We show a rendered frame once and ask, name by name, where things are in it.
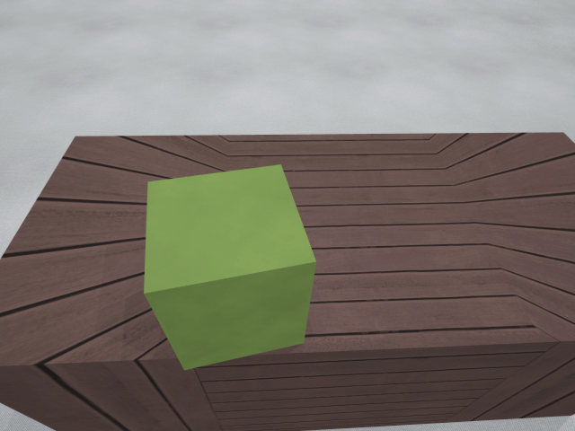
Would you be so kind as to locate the pedestal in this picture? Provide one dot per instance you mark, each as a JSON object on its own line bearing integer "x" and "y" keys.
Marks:
{"x": 444, "y": 287}

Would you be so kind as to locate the carton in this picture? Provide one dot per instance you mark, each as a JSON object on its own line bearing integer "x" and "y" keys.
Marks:
{"x": 229, "y": 270}

